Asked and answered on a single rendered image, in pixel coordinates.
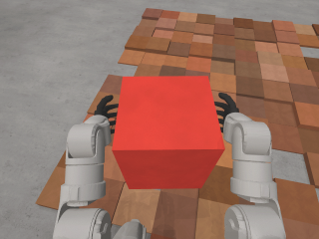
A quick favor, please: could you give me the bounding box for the left robot thigh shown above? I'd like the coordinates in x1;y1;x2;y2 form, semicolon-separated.
113;221;147;239

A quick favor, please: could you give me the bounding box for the left robot upper arm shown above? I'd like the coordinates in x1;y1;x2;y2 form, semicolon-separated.
54;208;112;239

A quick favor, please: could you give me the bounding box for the left robot shin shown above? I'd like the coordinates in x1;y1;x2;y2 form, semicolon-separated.
131;219;141;223

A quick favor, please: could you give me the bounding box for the right robot upper arm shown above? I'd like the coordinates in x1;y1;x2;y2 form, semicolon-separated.
224;204;285;239

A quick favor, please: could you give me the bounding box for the robot right forearm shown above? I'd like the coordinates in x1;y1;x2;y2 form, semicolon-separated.
223;113;286;239

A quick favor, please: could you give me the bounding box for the carton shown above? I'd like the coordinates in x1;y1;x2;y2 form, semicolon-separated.
112;76;225;189

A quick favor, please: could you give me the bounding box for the left robot hand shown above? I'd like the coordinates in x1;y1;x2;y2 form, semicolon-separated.
94;95;119;134

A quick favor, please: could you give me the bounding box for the right robot hand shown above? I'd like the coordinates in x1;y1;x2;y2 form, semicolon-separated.
214;93;239;133

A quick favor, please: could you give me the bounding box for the robot left forearm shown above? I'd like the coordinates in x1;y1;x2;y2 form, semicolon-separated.
53;115;112;239

